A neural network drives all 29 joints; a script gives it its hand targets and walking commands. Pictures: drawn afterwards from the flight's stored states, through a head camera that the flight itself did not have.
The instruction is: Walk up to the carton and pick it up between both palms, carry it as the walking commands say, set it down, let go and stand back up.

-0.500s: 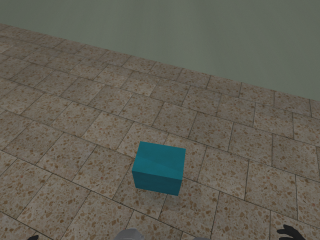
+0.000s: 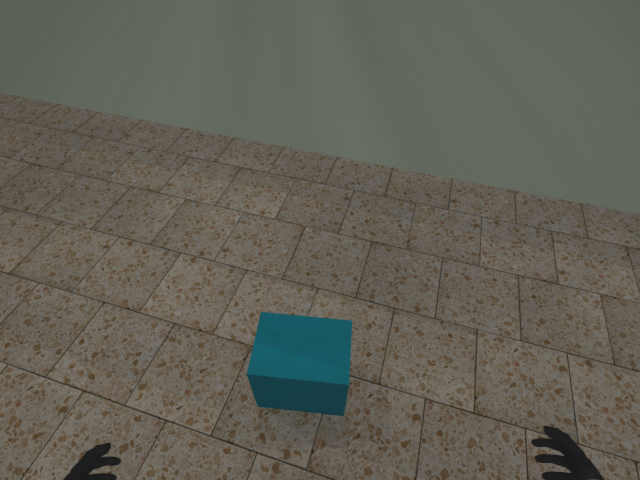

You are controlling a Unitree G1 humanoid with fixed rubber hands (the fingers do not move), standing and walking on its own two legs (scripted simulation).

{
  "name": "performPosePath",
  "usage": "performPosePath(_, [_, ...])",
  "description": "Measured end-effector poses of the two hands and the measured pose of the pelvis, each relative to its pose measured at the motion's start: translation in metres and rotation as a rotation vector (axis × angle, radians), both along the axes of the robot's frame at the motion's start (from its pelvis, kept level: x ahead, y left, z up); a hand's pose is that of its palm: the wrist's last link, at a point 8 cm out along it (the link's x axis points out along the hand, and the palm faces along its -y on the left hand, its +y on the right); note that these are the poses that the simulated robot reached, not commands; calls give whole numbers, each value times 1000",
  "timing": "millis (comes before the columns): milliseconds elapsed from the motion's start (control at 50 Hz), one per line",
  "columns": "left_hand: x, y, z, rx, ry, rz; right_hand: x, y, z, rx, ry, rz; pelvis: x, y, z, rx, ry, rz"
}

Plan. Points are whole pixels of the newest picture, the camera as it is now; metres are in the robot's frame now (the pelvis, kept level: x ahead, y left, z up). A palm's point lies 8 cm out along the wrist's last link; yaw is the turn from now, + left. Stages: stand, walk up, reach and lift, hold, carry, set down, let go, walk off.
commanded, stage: walk up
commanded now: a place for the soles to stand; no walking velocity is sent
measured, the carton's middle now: (303, 365) +0.53 +0.06 -0.65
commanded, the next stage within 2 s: none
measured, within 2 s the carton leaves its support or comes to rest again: neither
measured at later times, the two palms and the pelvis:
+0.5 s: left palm out of the picture +0.14 +0.45 -0.09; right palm out of the picture +0.12 -0.25 -0.11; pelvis +0.06 +0.09 -0.02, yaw -3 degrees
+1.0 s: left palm (67, 355) +0.31 +0.41 -0.10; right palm (493, 420) +0.22 -0.22 -0.09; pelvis +0.13 +0.11 -0.01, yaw -9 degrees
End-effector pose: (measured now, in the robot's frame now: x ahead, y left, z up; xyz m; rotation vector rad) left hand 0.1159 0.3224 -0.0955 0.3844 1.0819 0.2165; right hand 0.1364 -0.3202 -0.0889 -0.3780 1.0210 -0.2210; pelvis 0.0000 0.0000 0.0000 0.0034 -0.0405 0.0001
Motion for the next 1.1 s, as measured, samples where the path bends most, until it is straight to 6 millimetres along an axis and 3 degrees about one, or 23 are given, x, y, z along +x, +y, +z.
performPosePath(80, [3,-2,4,3,0,-3,-11,-4,-1,7,36,-13,0,-1,3,0,-1,-1])
performPosePath(120, [-3,7,7,38,-9,-2,-12,-8,0,12,36,-8,2,2,1,-3,3,-4])
performPosePath(240, [-51,66,21,174,81,40,0,-4,4,5,24,2,13,25,-4,-25,9,-17])
performPosePath(320, [-59,110,21,226,123,42,13,18,-1,0,25,11,26,51,-13,-25,10,-16])
performPosePath(360, [-49,129,14,244,128,23,16,30,-7,-19,14,13,33,66,-24,-15,10,-20])
performPosePath(400, [-31,135,8,242,115,4,10,43,-13,-19,15,2,39,76,-27,-7,7,-32])
performPosePath(480, [12,126,6,184,76,-59,-10,63,-16,8,49,-55,55,86,-21,-2,3,-54])
performPosePath(580, [61,111,5,141,24,-125,-21,71,-25,18,88,-113,79,90,-21,-4,9,-77])
performPosePath(700, [115,100,1,93,-59,-147,6,89,-35,24,81,-130,103,99,-23,-3,8,-101])
performPosePath(840, [174,91,-1,19,-102,-168,49,99,-17,-1,21,-124,124,109,-15,-4,13,-131])
performPosePath(960, [196,87,-3,0,-87,-187,76,95,-1,-21,-23,-145,129,114,-9,0,7,-153])
performPosePath(1100, [192,86,-3,-3,-30,-187,81,97,3,-9,-16,-168,129,116,-2,2,-5,-170])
